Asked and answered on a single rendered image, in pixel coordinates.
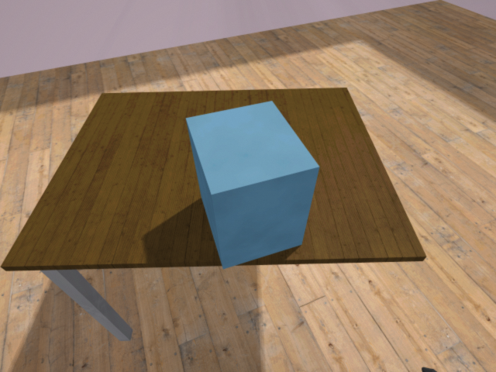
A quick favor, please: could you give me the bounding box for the carton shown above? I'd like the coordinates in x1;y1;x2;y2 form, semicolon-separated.
186;101;319;269

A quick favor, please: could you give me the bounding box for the table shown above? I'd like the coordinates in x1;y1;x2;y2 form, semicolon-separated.
1;88;426;341

